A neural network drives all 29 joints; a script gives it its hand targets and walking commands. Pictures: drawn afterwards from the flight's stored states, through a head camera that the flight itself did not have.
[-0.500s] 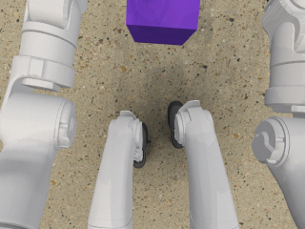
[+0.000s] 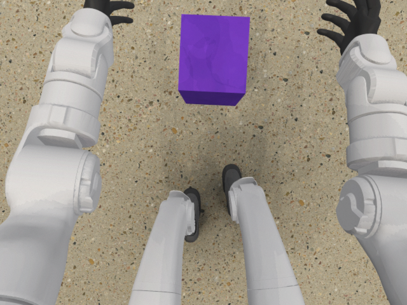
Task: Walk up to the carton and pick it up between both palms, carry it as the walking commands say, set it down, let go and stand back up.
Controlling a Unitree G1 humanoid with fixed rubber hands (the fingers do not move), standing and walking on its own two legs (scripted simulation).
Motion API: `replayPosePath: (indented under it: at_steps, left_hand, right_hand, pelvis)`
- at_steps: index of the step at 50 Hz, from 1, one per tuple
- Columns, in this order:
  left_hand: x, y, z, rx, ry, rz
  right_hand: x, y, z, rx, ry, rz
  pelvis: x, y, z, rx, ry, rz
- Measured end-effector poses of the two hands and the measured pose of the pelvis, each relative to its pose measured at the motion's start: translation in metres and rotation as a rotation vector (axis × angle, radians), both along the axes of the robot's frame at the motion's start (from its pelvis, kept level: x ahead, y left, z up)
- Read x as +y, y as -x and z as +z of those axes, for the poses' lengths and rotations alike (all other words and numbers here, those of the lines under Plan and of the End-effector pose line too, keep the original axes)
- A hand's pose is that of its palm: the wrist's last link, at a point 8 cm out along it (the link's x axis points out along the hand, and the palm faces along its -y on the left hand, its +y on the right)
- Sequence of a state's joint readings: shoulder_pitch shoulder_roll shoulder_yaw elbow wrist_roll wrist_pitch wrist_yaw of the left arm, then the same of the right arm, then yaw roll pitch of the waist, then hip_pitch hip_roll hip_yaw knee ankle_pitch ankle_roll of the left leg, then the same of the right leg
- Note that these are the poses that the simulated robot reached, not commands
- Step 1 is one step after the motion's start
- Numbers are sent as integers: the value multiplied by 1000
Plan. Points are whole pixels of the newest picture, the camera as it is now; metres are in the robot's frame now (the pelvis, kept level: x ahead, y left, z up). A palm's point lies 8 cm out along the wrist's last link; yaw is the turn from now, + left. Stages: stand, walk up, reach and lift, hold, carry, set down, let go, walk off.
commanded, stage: let go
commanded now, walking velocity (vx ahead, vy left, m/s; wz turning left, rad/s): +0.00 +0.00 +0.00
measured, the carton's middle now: (212, 67) +0.60 -0.05 -0.52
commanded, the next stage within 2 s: stand in 1.36 s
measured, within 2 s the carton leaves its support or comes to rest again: neither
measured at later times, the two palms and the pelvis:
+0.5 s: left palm (61, 114) +0.42 +0.17 -0.01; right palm out of the picture +0.35 -0.28 -0.01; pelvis +0.06 -0.01 +0.07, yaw -1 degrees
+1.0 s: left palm out of the picture +0.26 +0.24 +0.05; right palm out of the picture +0.23 -0.25 +0.05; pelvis +0.08 +0.01 +0.11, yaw -2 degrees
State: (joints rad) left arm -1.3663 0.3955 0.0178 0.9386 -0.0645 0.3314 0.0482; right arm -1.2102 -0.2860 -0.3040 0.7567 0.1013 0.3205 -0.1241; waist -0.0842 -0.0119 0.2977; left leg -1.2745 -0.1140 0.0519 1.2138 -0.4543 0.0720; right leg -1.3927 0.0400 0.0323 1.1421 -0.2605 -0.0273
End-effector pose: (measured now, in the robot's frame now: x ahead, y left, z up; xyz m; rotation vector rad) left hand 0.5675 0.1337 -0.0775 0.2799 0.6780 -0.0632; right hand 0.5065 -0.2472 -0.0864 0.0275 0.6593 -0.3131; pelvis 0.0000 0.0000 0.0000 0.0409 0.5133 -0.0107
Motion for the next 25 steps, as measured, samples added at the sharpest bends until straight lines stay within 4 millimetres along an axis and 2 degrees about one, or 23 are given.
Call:
replayPosePath:
  at_steps: [4, 10, 18, 25]
  left_hand:
    - [14, 12, 9, 30, -47, 17]
    - [25, 52, 22, 55, -70, 41]
    - [21, 111, 48, 55, -14, 55]
    - [34, 150, 68, 61, -15, 48]
  right_hand:
    - [-5, 9, 9, 35, -14, 28]
    - [-20, 42, 31, 59, 1, 76]
    - [-24, 105, 53, 126, 25, 179]
    - [-29, 158, 74, 139, 46, 185]
  pelvis:
    - [-3, -11, 10, 41, -4, 0]
    - [-7, -33, 29, 61, -11, -3]
    - [-11, -54, 57, -14, -12, -9]
    - [-11, -62, 73, -112, -8, -16]
